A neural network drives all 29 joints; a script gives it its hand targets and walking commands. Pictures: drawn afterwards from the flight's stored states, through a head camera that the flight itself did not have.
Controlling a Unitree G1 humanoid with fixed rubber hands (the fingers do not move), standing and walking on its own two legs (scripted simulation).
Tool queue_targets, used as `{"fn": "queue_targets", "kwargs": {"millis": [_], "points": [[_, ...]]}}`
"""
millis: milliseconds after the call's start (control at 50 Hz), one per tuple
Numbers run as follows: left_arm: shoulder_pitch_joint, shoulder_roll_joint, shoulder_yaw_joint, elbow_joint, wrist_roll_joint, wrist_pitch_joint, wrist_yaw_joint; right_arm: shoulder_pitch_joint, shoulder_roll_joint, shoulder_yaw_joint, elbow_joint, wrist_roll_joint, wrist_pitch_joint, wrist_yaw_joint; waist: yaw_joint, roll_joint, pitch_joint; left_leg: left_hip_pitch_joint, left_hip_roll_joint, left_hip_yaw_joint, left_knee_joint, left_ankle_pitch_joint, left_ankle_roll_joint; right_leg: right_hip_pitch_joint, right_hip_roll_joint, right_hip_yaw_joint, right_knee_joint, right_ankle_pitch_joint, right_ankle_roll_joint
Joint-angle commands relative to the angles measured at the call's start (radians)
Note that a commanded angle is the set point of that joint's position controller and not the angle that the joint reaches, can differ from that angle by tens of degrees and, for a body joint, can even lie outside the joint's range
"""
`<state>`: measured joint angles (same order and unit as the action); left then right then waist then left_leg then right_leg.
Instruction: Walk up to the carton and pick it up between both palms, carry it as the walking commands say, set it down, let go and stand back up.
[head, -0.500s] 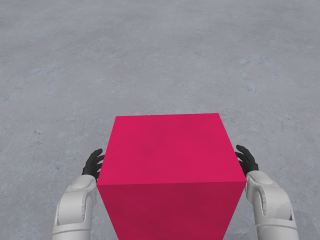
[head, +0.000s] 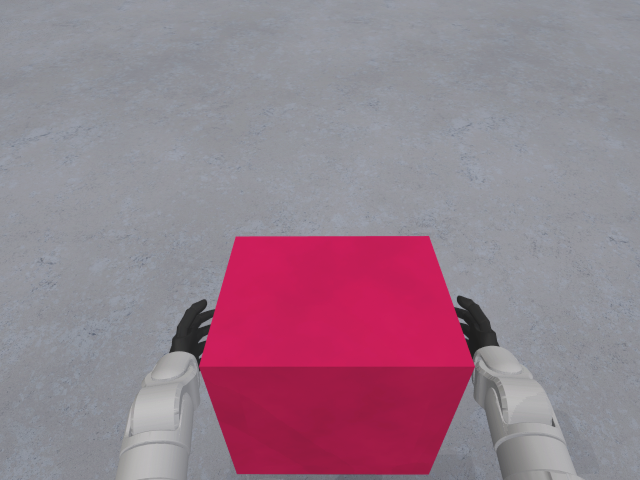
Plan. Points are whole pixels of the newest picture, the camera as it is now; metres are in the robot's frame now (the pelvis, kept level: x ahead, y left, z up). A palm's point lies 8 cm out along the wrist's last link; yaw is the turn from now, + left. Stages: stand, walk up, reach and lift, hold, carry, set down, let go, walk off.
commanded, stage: set down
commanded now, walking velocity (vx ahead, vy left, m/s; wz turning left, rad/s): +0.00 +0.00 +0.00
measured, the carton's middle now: (332, 355) +0.30 +0.01 -0.10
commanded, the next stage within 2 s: none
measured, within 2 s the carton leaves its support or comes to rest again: neither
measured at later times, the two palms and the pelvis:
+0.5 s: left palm (210, 341) +0.32 +0.20 -0.09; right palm (455, 337) +0.33 -0.18 -0.09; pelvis +0.01 +0.00 -0.02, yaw -1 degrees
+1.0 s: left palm (215, 349) +0.34 +0.22 -0.17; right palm (435, 349) +0.35 -0.17 -0.16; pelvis -0.04 +0.01 -0.09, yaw -2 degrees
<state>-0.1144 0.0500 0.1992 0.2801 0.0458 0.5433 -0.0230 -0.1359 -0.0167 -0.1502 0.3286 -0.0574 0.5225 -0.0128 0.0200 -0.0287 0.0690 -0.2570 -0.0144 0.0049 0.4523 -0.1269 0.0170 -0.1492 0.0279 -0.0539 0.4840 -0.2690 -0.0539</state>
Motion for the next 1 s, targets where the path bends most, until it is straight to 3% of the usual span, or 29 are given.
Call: {"fn": "queue_targets", "kwargs": {"millis": [0, 20, 40, 60, 80, 120, 160, 200, 220, 240, 260, 280, 320, 340, 380, 400, 460, 480, 520, 540, 580, 620, 660, 720, 740, 780, 820, 880, 980], "points": [[-0.712, -0.674, -0.37, 0.017, -0.05, -0.134, -0.195, -0.719, 0.787, 0.366, 0.018, 0.069, -0.158, 0.22, 0.03, 0.078, -0.243, 0.331, -0.047, -0.066, 0.096, -0.228, 0.026, -0.416, -0.021, 0.148, -0.091, -0.289, -0.074], [-0.74, -0.682, -0.348, 0.04, -0.043, -0.161, -0.193, -0.822, 0.801, 0.371, 0.03, 0.09, -0.192, 0.242, 0.063, 0.076, -0.233, 0.298, -0.052, -0.096, 0.106, -0.216, 0.022, -0.458, -0.024, 0.16, -0.064, -0.266, -0.085], [-0.777, -0.772, -0.391, 0.059, -0.06, -0.17, -0.21, -0.744, 0.823, 0.33, 0.114, 0.039, -0.188, 0.257, -0.004, 0.067, -0.268, 0.314, -0.036, -0.113, 0.076, -0.24, 0.009, -0.464, 0.004, 0.142, -0.049, -0.242, -0.074], [-0.794, -0.799, -0.389, 0.048, -0.039, -0.18, -0.215, -0.784, 0.891, 0.349, 0.115, 0.058, -0.2, 0.28, 0.063, 0.081, -0.335, 0.293, -0.033, -0.113, 0.093, -0.218, 0.014, -0.44, 0.003, 0.163, -0.028, -0.215, -0.078], [-0.862, -0.836, -0.37, 0.086, -0.049, -0.173, -0.23, -0.866, 0.881, 0.289, 0.106, 0.035, -0.209, 0.289, 0.0, 0.065, -0.341, 0.346, -0.03, -0.128, 0.103, -0.283, 0.001, -0.518, 0.005, 0.157, -0.032, -0.275, -0.074], [-0.74, -0.788, -0.283, 0.183, 0.045, -0.154, -0.241, -0.827, 0.882, 0.256, 0.179, 0.008, -0.193, 0.3, 0.075, -0.012, -0.281, 0.238, -0.035, -0.098, 0.113, -0.206, 0.011, -0.525, -0.013, 0.167, -0.041, -0.255, -0.065], [-0.887, -0.806, -0.315, 0.138, 0.028, -0.161, -0.265, -0.844, 0.895, 0.2, 0.232, -0.028, -0.186, 0.302, -0.005, 0.032, -0.345, 0.201, -0.036, -0.105, 0.129, -0.273, 0.014, -0.509, -0.014, 0.178, -0.023, -0.301, -0.066], [-0.817, -0.797, -0.283, 0.169, 0.062, -0.147, -0.265, -0.772, 0.901, 0.2, 0.288, -0.027, -0.174, 0.326, 0.065, 0.047, -0.338, 0.137, -0.022, -0.079, 0.108, -0.226, 0.005, -0.491, 0.015, 0.159, 0.004, -0.235, -0.043], [-0.844, -0.807, -0.282, 0.162, 0.062, -0.159, -0.27, -0.828, 0.865, 0.165, 0.279, -0.046, -0.187, 0.34, 0.036, 0.038, -0.377, 0.14, -0.015, -0.098, 0.113, -0.223, -0.002, -0.522, 0.026, 0.151, 0.024, -0.212, -0.044], [-0.796, -0.8, -0.273, 0.158, 0.082, -0.163, -0.275, -0.774, 0.882, 0.175, 0.261, -0.054, -0.19, 0.334, 0.032, 0.039, -0.4, 0.143, -0.019, -0.091, 0.13, -0.11, 0.01, -0.515, 0.033, 0.147, 0.04, -0.099, -0.028], [-0.723, -0.813, -0.256, 0.189, 0.106, -0.165, -0.28, -0.824, 0.907, 0.259, 0.201, -0.013, -0.202, 0.345, 0.127, 0.031, -0.421, 0.082, -0.017, -0.064, 0.155, -0.046, 0.011, -0.466, 0.035, 0.162, 0.066, -0.073, -0.019], [-0.711, -0.797, -0.244, 0.194, 0.111, -0.174, -0.281, -0.793, 0.882, 0.218, 0.194, -0.043, -0.202, 0.333, 0.067, 0.026, -0.412, 0.065, -0.025, -0.066, 0.162, 0.019, 0.016, -0.486, 0.035, 0.158, 0.067, 0.003, -0.011], [-0.656, -0.787, -0.24, 0.186, 0.112, -0.211, -0.303, -0.777, 0.906, 0.284, 0.143, -0.02, -0.231, 0.327, 0.106, -0.022, -0.498, 0.018, -0.03, -0.054, 0.199, 0.191, 0.021, -0.433, 0.032, 0.175, 0.074, 0.168, 0.009], [-0.644, -0.839, -0.299, 0.161, 0.086, -0.22, -0.311, -0.707, 0.933, 0.298, 0.108, -0.026, -0.24, 0.318, 0.05, 0.007, -0.626, 0.026, -0.036, -0.06, 0.225, 0.259, 0.016, -0.393, 0.043, 0.164, 0.103, 0.283, 0.014], [-0.646, -0.855, -0.37, 0.118, 0.043, -0.26, -0.318, -0.714, 0.91, 0.363, 0.039, -0.005, -0.272, 0.302, 0.036, -0.041, -0.762, -0.045, -0.033, -0.075, 0.266, 0.386, 0.015, -0.328, 0.04, 0.177, 0.156, 0.475, 0.03], [-0.677, -0.803, -0.385, 0.076, 0.033, -0.278, -0.321, -0.678, 0.947, 0.368, 0.062, 0.019, -0.283, 0.293, 0.055, 0.017, -0.782, -0.059, -0.038, -0.07, 0.273, 0.417, 0.011, -0.344, 0.026, 0.207, 0.157, 0.531, 0.03], [-0.597, -0.782, -0.373, 0.088, 0.027, -0.315, -0.319, -0.666, 0.964, 0.431, 0.017, 0.043, -0.316, 0.272, 0.102, -0.049, -0.912, -0.165, -0.054, -0.066, 0.304, 0.485, 0.014, -0.292, 0.04, 0.213, 0.213, 0.685, 0.053], [-0.593, -0.771, -0.394, 0.04, 0.036, -0.331, -0.314, -0.639, 0.975, 0.435, 0.025, 0.064, -0.328, 0.274, 0.078, -0.046, -0.927, -0.105, -0.039, -0.085, 0.304, 0.56, 0.027, -0.37, 0.021, 0.214, 0.211, 0.723, 0.063], [-0.62, -0.778, -0.406, 0.075, 0.029, -0.337, -0.317, -0.655, 0.961, 0.424, 0.024, 0.079, -0.335, 0.266, 0.093, 0.019, -0.941, -0.176, -0.054, -0.084, 0.318, 0.501, 0.024, -0.426, 0.032, 0.222, 0.233, 0.638, 0.06], [-0.647, -0.779, -0.459, 0.045, 0.007, -0.347, -0.308, -0.652, 0.909, 0.407, 0.011, 0.065, -0.358, 0.269, 0.043, 0.045, -0.965, -0.161, -0.048, -0.096, 0.333, 0.545, 0.008, -0.479, 0.034, 0.198, 0.24, 0.66, 0.05], [-0.657, -0.757, -0.443, 0.033, 0.004, -0.355, -0.299, -0.608, 0.944, 0.41, 0.052, 0.069, -0.353, 0.266, 0.071, 0.022, -0.984, -0.189, -0.043, -0.1, 0.357, 0.581, 0.016, -0.56, 0.053, 0.196, 0.277, 0.658, 0.056], [-0.648, -0.76, -0.443, 0.076, 0.017, -0.344, -0.293, -0.623, 0.877, 0.359, 0.035, 0.021, -0.351, 0.261, -0.001, 0.035, -0.963, -0.151, -0.04, -0.112, 0.38, 0.585, 0.023, -0.709, 0.053, 0.179, 0.261, 0.539, 0.061], [-0.67, -0.741, -0.421, 0.078, -0.005, -0.356, -0.296, -0.696, 0.878, 0.416, 0.032, 0.047, -0.348, 0.26, 0.058, -0.035, -0.946, -0.353, -0.044, -0.081, 0.4, 0.422, 0.015, -0.571, 0.05, 0.204, 0.295, 0.528, 0.053], [-0.765, -0.734, -0.389, 0.095, 0.014, -0.354, -0.286, -0.85, 0.87, 0.391, 0.064, 0.071, -0.353, 0.283, 0.114, 0.045, -0.925, -0.414, -0.049, -0.062, 0.431, 0.3, 0.015, -0.728, 0.056, 0.202, 0.355, 0.353, 0.042], [-0.824, -0.735, -0.404, 0.11, 0.008, -0.344, -0.289, -0.868, 0.862, 0.371, 0.053, 0.06, -0.345, 0.277, 0.051, 0.006, -0.9, -0.381, -0.055, -0.067, 0.436, 0.278, 0.028, -0.808, 0.068, 0.167, 0.349, 0.305, 0.053], [-0.863, -0.785, -0.416, 0.091, -0.018, -0.321, -0.29, -0.877, 0.837, 0.366, 0.09, 0.021, -0.319, 0.281, 0.011, -0.027, -0.957, -0.443, -0.052, -0.06, 0.478, 0.227, 0.014, -0.811, 0.083, 0.138, 0.39, 0.256, 0.031], [-0.918, -0.775, -0.444, 0.053, -0.018, -0.31, -0.291, -1.001, 0.859, 0.412, -0.007, 0.081, -0.321, 0.286, 0.073, 0.032, -1.089, -0.385, -0.057, -0.047, 0.522, 0.213, 0.01, -0.847, 0.082, 0.149, 0.431, 0.195, 0.031], [-1.019, -0.81, -0.423, 0.097, -0.008, -0.263, -0.294, -1.144, 0.836, 0.391, 0.009, 0.085, -0.281, 0.309, 0.071, 0.057, -1.099, -0.399, -0.064, -0.025, 0.548, -0.026, 0.011, -0.97, 0.096, 0.11, 0.463, -0.073, 0.025], [-1.117, -0.831, -0.352, 0.207, -0.008, -0.202, -0.305, -1.138, 0.806, 0.236, 0.202, -0.007, -0.213, 0.328, 0.001, 0.035, -0.882, -0.567, -0.061, -0.066, 0.557, -0.201, 0.006, -1.066, 0.096, 0.101, 0.492, -0.19, 0.001]]}}
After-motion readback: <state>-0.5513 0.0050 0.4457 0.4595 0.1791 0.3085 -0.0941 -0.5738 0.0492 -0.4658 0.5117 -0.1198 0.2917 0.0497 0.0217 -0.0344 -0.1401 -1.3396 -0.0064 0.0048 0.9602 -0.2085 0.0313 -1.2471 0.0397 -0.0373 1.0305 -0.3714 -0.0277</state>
